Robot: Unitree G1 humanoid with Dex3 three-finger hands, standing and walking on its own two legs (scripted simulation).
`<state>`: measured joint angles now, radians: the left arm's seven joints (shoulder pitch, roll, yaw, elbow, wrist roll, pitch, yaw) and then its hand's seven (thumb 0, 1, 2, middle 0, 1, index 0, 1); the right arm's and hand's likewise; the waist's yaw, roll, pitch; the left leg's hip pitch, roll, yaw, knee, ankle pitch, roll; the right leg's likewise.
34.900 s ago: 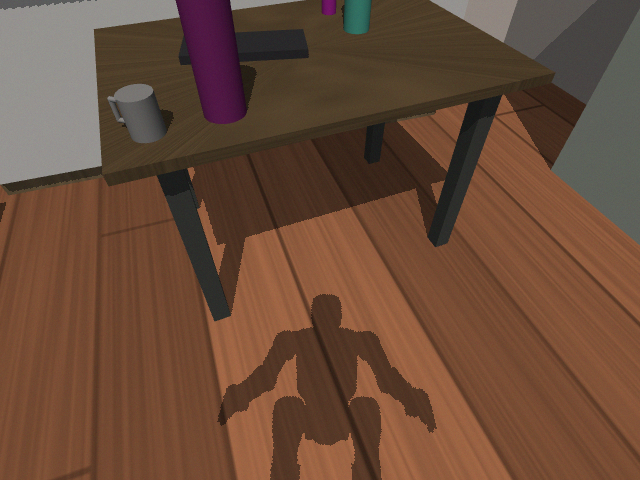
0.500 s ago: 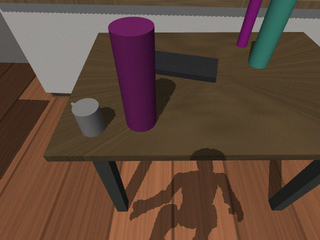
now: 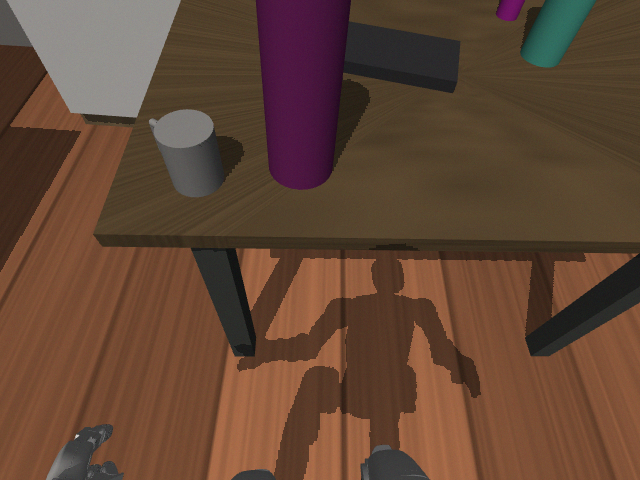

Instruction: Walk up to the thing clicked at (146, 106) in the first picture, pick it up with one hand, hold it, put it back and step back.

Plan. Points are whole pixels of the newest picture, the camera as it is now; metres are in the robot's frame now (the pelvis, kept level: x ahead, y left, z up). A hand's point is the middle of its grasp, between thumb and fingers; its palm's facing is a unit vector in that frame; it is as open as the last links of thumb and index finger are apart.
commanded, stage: step back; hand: left
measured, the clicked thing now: (183, 150) +0.54 +0.22 +0.05
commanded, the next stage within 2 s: none
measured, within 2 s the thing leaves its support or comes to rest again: neither
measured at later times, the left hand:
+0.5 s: hand out of the picture +0.02 +0.23 -0.12, palm faces -0.08 -0.92 -0.39, open 7.4 cm
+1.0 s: hand out of the picture -0.13 +0.26 -0.14, palm faces -0.02 -0.93 -0.37, open 7.4 cm
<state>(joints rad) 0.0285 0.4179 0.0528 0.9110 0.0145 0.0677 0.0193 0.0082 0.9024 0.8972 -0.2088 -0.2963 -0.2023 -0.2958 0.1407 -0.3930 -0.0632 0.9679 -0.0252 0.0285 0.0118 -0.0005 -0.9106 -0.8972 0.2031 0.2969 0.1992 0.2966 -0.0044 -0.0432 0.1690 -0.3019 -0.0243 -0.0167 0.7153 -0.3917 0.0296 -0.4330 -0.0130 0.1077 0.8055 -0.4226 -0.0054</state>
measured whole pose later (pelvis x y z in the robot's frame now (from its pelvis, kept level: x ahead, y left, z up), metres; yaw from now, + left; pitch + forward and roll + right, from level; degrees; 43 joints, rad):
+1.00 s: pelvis -0.24 -0.01 +0.02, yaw -2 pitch -2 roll -2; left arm 0.17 0.41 0.08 0.82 0.02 0.08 0.01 0.01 0.90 0.90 -0.21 -0.30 -0.20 -0.30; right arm 0.13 -0.36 -0.04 0.83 -0.03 0.02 -0.01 0.00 -0.90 -0.90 0.21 0.30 0.20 0.30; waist 0.02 -0.03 0.18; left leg -0.32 0.03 -0.01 0.59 -0.23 0.02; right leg -0.38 0.08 0.13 1.06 -0.52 0.03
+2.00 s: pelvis -0.57 -0.06 +0.01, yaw +0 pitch -2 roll +1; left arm 0.21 0.37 0.05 0.89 0.05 0.03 0.00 0.01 0.90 0.90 -0.21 -0.30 -0.21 -0.30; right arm 0.18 -0.41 -0.04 0.90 -0.02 0.05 -0.01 0.00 -0.91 -0.90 0.20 0.30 0.20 0.30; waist 0.04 0.03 0.11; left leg -0.43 -0.07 -0.10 0.99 -0.47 -0.02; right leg -0.29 -0.02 0.00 0.65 -0.32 -0.02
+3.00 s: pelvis -0.55 -0.04 +0.02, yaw +1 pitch -2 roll +0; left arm 0.06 0.37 0.01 1.05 0.00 -0.02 0.01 0.01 0.90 0.90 -0.21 -0.30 -0.20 -0.30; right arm 0.06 -0.33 -0.02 1.07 -0.01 -0.01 0.00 0.00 -0.91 -0.90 0.20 0.30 0.20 0.30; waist 0.01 0.00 0.07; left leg -0.16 0.01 0.02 0.50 -0.30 0.00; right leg -0.17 -0.02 0.01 0.51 -0.31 0.01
